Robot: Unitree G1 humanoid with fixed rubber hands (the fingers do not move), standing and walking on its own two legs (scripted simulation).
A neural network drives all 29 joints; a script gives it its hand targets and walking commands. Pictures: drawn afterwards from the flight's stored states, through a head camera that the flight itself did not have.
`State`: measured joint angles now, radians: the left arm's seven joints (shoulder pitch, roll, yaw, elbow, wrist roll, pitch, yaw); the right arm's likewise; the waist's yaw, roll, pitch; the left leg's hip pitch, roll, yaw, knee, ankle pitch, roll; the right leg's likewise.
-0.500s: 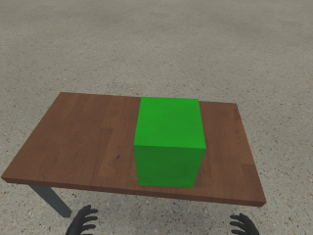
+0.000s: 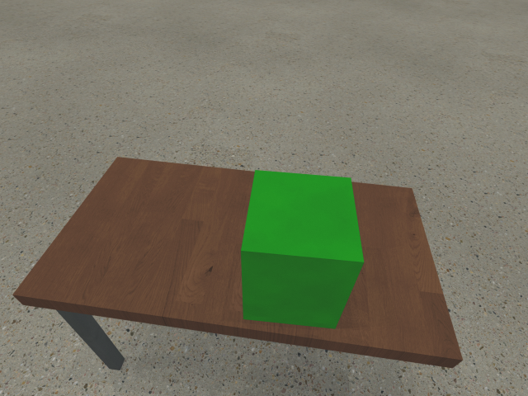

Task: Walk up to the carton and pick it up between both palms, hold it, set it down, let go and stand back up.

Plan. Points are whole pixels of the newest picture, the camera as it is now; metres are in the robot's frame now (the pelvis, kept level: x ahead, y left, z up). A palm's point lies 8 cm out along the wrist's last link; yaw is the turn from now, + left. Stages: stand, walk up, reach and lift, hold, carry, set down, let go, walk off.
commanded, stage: stand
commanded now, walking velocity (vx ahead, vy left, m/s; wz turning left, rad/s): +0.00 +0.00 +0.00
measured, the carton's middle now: (295, 250) +0.46 -0.05 -0.08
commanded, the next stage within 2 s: none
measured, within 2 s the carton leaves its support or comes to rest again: neither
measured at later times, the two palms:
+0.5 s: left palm out of the picture -0.02 +0.25 -0.14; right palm out of the picture +0.00 -0.23 -0.13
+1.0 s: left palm out of the picture -0.04 +0.23 -0.15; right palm out of the picture -0.03 -0.20 -0.14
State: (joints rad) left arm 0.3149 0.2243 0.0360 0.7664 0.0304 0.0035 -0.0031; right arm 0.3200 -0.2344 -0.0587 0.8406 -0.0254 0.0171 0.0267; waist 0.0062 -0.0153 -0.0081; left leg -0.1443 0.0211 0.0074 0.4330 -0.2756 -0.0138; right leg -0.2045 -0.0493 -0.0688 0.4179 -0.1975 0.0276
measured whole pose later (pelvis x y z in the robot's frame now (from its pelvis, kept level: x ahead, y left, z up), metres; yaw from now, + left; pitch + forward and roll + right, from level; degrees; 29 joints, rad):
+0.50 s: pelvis +0.00 +0.02 +0.00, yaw +1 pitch -1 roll +0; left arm 0.38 0.18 0.01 1.03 0.02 -0.01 0.02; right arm 0.36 -0.20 -0.02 1.02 -0.01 0.00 -0.01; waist 0.00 0.00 -0.01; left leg -0.11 -0.01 0.00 0.37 -0.24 0.01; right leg -0.16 -0.08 -0.07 0.35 -0.17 0.05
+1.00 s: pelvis +0.00 +0.02 +0.00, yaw +1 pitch -1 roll +0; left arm 0.35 0.13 0.00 1.16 0.01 -0.01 0.04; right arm 0.36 -0.14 0.00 1.11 -0.01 -0.01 -0.03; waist 0.00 0.00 0.01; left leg -0.10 -0.01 0.00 0.38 -0.25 0.02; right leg -0.16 -0.08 -0.07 0.36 -0.18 0.05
